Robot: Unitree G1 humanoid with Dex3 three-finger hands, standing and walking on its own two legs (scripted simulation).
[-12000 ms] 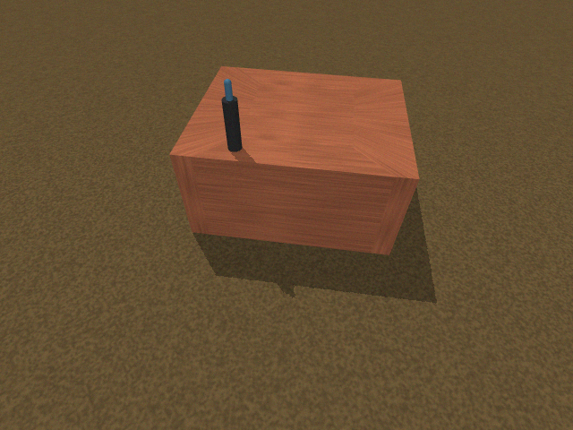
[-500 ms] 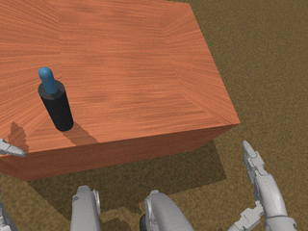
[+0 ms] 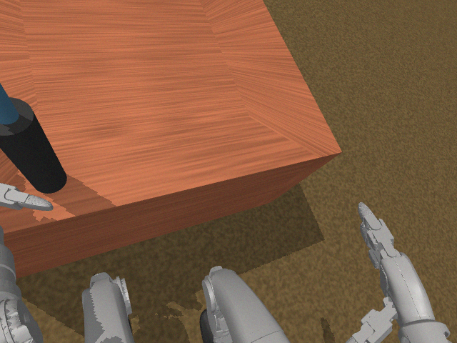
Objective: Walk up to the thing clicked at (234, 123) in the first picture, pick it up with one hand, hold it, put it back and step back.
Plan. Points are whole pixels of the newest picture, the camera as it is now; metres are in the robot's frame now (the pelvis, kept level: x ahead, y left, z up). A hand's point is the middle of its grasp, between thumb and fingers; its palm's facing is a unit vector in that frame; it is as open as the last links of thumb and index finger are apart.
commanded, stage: close in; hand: left
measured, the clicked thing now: (24, 142) +0.46 +0.22 +0.01
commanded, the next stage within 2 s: close in 0.06 s
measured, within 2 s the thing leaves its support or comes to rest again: leaves its support in 1.14 s
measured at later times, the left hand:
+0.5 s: hand (40, 156) +0.46 +0.21 -0.05, palm faces +0.19 -0.98 +0.02, open 15.4 cm
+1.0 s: hand (39, 158) +0.46 +0.21 -0.04, palm faces +0.23 -0.97 +0.00, open 8.5 cm
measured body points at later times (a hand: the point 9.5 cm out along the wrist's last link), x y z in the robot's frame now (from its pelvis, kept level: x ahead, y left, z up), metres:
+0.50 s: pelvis +0.00 +0.00 +0.01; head +0.17 +0.10 +0.42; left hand +0.45 +0.27 -0.05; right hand +0.18 -0.24 +0.11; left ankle +0.09 +0.13 -0.54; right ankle +0.01 -0.15 -0.54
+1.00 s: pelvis +0.00 +0.00 +0.01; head +0.16 +0.09 +0.42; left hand +0.44 +0.26 -0.04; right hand +0.19 -0.24 +0.11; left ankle +0.09 +0.13 -0.54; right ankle +0.01 -0.15 -0.54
